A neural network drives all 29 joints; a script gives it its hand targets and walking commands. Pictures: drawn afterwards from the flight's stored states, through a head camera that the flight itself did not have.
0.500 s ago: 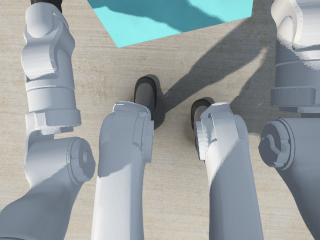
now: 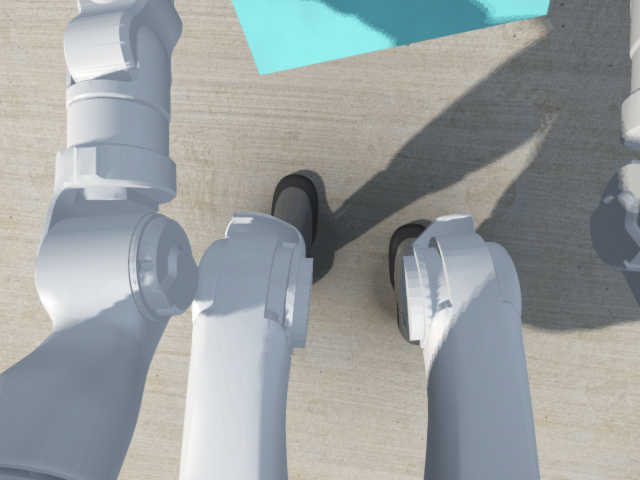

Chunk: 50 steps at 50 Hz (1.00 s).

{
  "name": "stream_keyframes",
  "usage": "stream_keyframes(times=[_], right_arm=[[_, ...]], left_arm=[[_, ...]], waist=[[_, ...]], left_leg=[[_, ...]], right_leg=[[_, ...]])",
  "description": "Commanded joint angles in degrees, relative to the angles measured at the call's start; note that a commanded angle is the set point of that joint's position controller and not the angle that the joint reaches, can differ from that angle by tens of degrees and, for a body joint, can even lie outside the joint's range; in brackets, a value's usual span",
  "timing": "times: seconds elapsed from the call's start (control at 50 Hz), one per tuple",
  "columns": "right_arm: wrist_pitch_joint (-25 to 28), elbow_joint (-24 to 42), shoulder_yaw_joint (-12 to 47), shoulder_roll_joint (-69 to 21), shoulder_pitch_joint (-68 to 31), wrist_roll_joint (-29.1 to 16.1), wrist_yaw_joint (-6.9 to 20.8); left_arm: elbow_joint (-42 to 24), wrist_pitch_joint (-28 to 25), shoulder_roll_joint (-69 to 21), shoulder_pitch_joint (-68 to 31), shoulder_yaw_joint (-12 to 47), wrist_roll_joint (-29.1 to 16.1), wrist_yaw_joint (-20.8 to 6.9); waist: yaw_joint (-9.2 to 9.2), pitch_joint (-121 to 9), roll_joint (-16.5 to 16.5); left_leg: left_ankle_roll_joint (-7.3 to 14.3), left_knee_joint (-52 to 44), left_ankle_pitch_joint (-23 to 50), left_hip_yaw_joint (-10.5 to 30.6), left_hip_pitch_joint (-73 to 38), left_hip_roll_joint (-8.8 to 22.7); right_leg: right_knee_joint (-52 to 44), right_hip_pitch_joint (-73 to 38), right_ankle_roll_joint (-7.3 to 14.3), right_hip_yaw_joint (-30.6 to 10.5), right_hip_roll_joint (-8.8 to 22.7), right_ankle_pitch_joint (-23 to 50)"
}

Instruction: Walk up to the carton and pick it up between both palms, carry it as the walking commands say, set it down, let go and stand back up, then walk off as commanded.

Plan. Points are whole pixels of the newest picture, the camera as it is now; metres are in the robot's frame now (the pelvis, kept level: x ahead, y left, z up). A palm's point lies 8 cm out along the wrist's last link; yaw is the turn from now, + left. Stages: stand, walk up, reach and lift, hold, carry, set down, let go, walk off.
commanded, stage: set down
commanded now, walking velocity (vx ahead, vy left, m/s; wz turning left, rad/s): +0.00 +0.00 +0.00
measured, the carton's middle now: out of the picture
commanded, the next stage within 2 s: none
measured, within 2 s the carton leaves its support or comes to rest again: neither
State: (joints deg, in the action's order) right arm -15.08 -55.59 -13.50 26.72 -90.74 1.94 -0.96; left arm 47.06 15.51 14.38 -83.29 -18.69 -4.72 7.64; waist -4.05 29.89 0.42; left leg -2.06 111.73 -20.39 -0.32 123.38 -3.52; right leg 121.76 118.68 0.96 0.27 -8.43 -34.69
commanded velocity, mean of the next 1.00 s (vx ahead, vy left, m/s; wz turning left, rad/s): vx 0.00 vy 0.00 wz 0.00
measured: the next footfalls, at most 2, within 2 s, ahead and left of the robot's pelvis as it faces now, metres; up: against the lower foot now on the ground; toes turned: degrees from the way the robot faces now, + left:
none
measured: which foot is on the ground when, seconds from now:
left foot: down 0.00-1.00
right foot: down 0.00-1.00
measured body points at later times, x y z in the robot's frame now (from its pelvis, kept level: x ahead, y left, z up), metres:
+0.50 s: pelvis +0.02 -0.01 -0.02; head +0.39 -0.03 +0.22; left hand +0.57 +0.20 -0.18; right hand +0.62 -0.19 -0.18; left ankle +0.18 +0.12 -0.37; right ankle +0.11 -0.09 -0.37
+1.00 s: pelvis +0.03 -0.01 -0.02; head +0.40 -0.03 +0.22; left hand +0.58 +0.20 -0.18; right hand +0.62 -0.19 -0.19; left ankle +0.18 +0.12 -0.37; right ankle +0.11 -0.09 -0.37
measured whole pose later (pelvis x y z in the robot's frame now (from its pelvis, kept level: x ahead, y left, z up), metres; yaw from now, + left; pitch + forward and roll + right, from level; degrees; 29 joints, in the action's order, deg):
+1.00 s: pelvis +0.03 -0.01 -0.02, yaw -1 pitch +37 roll +4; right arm -12.4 -60.5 -12.7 24.0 -89.1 1.9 0.5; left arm 55.7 8.3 14.7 -82.3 -31.1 1.7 -1.3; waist -4.1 21.5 -1.4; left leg -2.8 117.5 -25.5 -0.4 129.5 -1.2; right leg 126.7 125.6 3.2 1.8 -9.0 -37.9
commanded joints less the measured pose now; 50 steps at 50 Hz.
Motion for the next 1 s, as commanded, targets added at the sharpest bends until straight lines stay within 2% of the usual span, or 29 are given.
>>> stream_keyframes(times=[0.0,0.04,0.06,0.08,0.12,0.14,0.18,0.22,0.24,0.26,0.28,0.3,0.32,0.34,0.38,0.4,0.44,0.46,0.52,0.54,0.56,0.6,0.62,0.64,0.7,0.76,0.78,0.8,0.98], right_arm=[[2.6,9.7,26.6,-56.1,-23.5,-11.4,14.4],[2.0,9.2,26.1,-59.3,-20.0,-10.7,14.5],[2.0,9.2,26.3,-58.5,-20.2,-10.2,14.8],[2.0,6.9,25.2,-58.2,-20.1,-10.1,14.6],[0.6,0.3,23.6,-56.7,-15.8,-8.7,14.7],[1.3,4.5,23.9,-55.3,-19.1,-9.4,14.7],[0.7,1.9,23.0,-54.8,-17.9,-7.6,14.4],[0.6,1.5,23.0,-56.2,-18.2,-7.9,14.5],[0.8,0.6,22.4,-55.5,-17.2,-7.2,14.3],[1.7,4.7,22.8,-54.7,-20.0,-9.1,14.6],[1.8,1.8,21.4,-54.1,-16.9,-8.5,14.9],[2.1,2.9,22.2,-55.3,-18.3,-9.1,14.8],[1.7,0.0,22.0,-56.1,-17.2,-9.1,15.0],[2.0,2.4,21.7,-53.7,-17.2,-8.8,14.9],[2.1,-0.5,21.1,-50.2,-18.0,-7.2,14.7],[1.9,-0.9,21.0,-52.2,-17.5,-7.5,14.7],[2.7,2.1,21.0,-49.4,-18.1,-8.2,14.9],[3.1,3.2,22.0,-47.8,-18.3,-8.1,14.6],[2.7,-0.6,21.3,-49.2,-16.7,-7.1,14.8],[2.3,-3.1,20.0,-50.0,-16.1,-6.5,15.1],[2.2,-3.3,19.8,-48.2,-14.8,-5.9,14.9],[2.5,-0.7,19.7,-47.0,-17.6,-6.0,15.0],[2.9,-0.4,20.3,-47.4,-18.4,-6.8,14.9],[2.8,-1.5,20.0,-47.1,-18.6,-6.2,14.9],[2.8,-2.1,19.2,-46.5,-15.6,-5.5,14.8],[3.0,-1.8,19.9,-46.2,-17.2,-5.5,14.4],[3.3,0.9,21.8,-45.6,-18.8,-6.8,14.0],[3.5,-1.9,21.0,-44.6,-15.6,-6.3,13.8],[3.3,-4.4,20.1,-45.2,-13.4,-5.4,14.1]], left_arm=[[-1.2,-3.2,-44.4,-19.6,13.0,-3.8,-15.6],[-3.8,-4.1,-42.0,-20.0,11.5,-3.3,-16.4],[-1.6,-3.8,-42.2,-18.8,11.5,-2.9,-16.5],[-1.2,-3.7,-43.4,-19.6,12.2,-2.6,-16.8],[0.5,-3.1,-39.9,-19.0,10.1,-2.7,-17.3],[1.6,-2.5,-39.9,-18.6,9.7,-2.1,-17.7],[4.0,-2.1,-39.8,-17.3,6.8,-0.9,-18.8],[7.1,-2.3,-38.9,-14.7,4.0,1.2,-18.9],[7.2,-2.2,-38.5,-14.9,4.8,1.0,-19.0],[6.4,-2.4,-39.6,-13.6,3.5,1.7,-18.7],[6.7,-2.6,-38.1,-13.3,4.1,2.1,-18.7],[7.8,-2.6,-39.4,-12.1,3.4,3.1,-18.6],[4.7,-3.2,-36.3,-14.2,3.6,2.9,-18.0],[5.0,-3.3,-37.1,-14.2,4.3,2.4,-18.0],[11.5,-2.3,-38.5,-11.0,3.1,3.0,-17.9],[11.6,-2.3,-38.7,-10.3,2.3,4.0,-17.8],[6.5,-3.2,-37.3,-13.0,3.5,3.0,-17.2],[11.2,-2.9,-38.8,-9.0,3.4,4.0,-17.2],[11.0,-3.1,-38.0,-9.5,1.6,5.2,-17.1],[11.6,-3.0,-36.8,-10.2,1.9,5.7,-16.8],[13.8,-3.0,-36.6,-8.9,-0.1,5.9,-17.1],[13.9,-2.6,-37.2,-8.5,0.0,5.9,-17.0],[14.5,-2.9,-35.7,-7.2,0.1,6.7,-16.6],[17.4,-2.8,-36.8,-6.9,-0.2,7.2,-16.4],[11.8,-3.5,-34.9,-9.1,0.5,6.2,-16.5],[14.2,-3.6,-34.9,-8.4,-0.9,6.9,-16.8],[15.4,-3.7,-33.8,-7.2,-1.3,6.8,-16.5],[16.9,-3.6,-34.7,-4.7,0.3,6.2,-16.7],[19.6,-4.3,-32.2,-3.4,-2.1,8.5,-16.5]], waist=[[-8.65,-95.2,-12.8],[-9.92,-93.3,-14.3],[-9.29,-90.8,-15.3],[-8.75,-89.1,-11.5],[-7.79,-83.2,-12.5],[-8.85,-80.1,-11.7],[-8.49,-73.7,-14.2],[-10.88,-69.6,-14.5],[-9.39,-68.3,-14.3],[-11.36,-71.0,-13.7],[-9.79,-68.1,-12.9],[-12.89,-67.8,-10.9],[-13.23,-68.4,-11.2],[-10.87,-69.3,-11.5],[-9.93,-64.3,-11.3],[-11.18,-64.9,-10.0],[-10.04,-66.4,-9.0],[-10.56,-64.8,-9.0],[-11.47,-63.4,-10.3],[-10.09,-61.7,-9.4],[-11.21,-60.5,-10.4],[-10.23,-60.8,-10.5],[-12.29,-59.2,-9.4],[-11.71,-60.9,-10.1],[-10.97,-60.7,-9.3],[-11.17,-58.4,-10.7],[-12.89,-60.3,-11.4],[-10.59,-60.2,-10.5],[-12.8,-56.6,-10.6]], left_leg=[[3.2,5.6,14.2,-4.6,-31.6,1.5],[3.2,6.4,13.3,-5.1,-27.5,1.5],[3.0,6.6,13.2,-5.0,-26.1,1.5],[2.7,6.4,12.2,-5.5,-25.9,1.4],[2.7,7.3,10.0,-5.1,-23.9,2.1],[2.9,6.8,8.2,-4.7,-21.7,2.4],[3.1,7.9,2.9,-5.2,-15.4,2.5],[3.7,7.4,1.8,-5.0,-14.7,2.8],[3.2,7.4,3.8,-4.2,-15.5,3.1],[3.7,7.3,5.0,-4.4,-17.2,2.7],[3.8,7.1,4.9,-3.6,-17.0,2.6],[3.7,7.3,6.1,-4.5,-17.2,2.5],[3.9,6.8,7.2,-3.8,-18.4,2.6],[3.2,7.8,8.0,-4.5,-19.4,2.4],[3.4,7.1,5.9,-3.6,-18.1,2.3],[3.5,6.0,6.5,-4.0,-19.9,2.3],[3.2,7.0,8.6,-3.9,-21.9,2.1],[3.1,7.2,8.9,-3.5,-21.0,2.2],[3.2,6.8,8.7,-3.8,-19.7,2.0],[3.4,5.9,6.3,-3.8,-20.3,2.0],[3.2,6.6,5.4,-4.2,-17.9,2.3],[3.4,5.6,5.8,-3.6,-19.8,1.9],[3.7,5.7,6.1,-3.3,-19.8,2.2],[3.8,5.6,6.2,-3.0,-21.7,1.9],[3.3,6.5,7.8,-3.3,-19.9,2.3],[3.5,7.2,7.1,-3.3,-18.7,2.1],[4.1,7.7,7.4,-3.3,-18.7,2.3],[3.3,7.9,7.6,-2.7,-18.1,2.6],[3.8,7.1,7.9,-3.5,-16.6,2.4]], right_leg=[[-11.2,-26.3,-0.2,-5.0,4.5,23.8],[-11.0,-26.6,-0.5,-5.8,4.4,26.5],[-10.0,-24.3,-0.7,-5.7,4.4,27.0],[-10.0,-24.1,-0.6,-5.5,4.1,26.5],[-11.0,-20.8,-0.4,-5.9,4.3,22.0],[-11.1,-19.7,-0.2,-6.1,4.3,19.6],[-12.7,-20.9,-0.4,-8.6,5.5,17.9],[-12.1,-17.6,-0.7,-8.3,5.0,16.4],[-11.8,-16.9,-0.5,-8.1,5.2,19.7],[-11.7,-17.1,-0.3,-7.9,4.9,18.6],[-11.0,-13.1,-0.3,-7.2,4.5,17.6],[-11.6,-13.4,0.1,-8.3,4.4,18.9],[-10.8,-11.1,0.2,-7.5,4.0,17.6],[-11.0,-11.9,-0.2,-7.6,4.2,19.7],[-11.3,-8.1,0.4,-6.7,4.5,14.5],[-11.6,-7.4,0.4,-6.0,4.2,13.1],[-11.6,-6.1,0.5,-6.1,4.0,13.2],[-10.7,-6.1,0.5,-6.5,4.5,14.9],[-11.4,-5.8,0.0,-6.6,4.5,15.4],[-11.1,-4.7,0.1,-5.8,4.4,11.9],[-11.9,-4.5,0.3,-6.6,4.6,9.9],[-11.7,-4.3,-0.1,-5.7,4.6,10.0],[-11.2,-2.6,0.1,-6.2,4.4,9.6],[-11.1,-2.3,0.1,-5.4,4.3,9.1],[-11.5,-3.1,0.0,-6.4,4.6,11.5],[-11.7,-3.4,-0.4,-7.6,4.7,12.5],[-11.1,-5.0,-0.2,-7.7,5.0,13.0],[-10.8,-5.8,-0.5,-7.7,5.0,15.3],[-10.6,-3.1,-0.9,-7.3,4.5,15.3]])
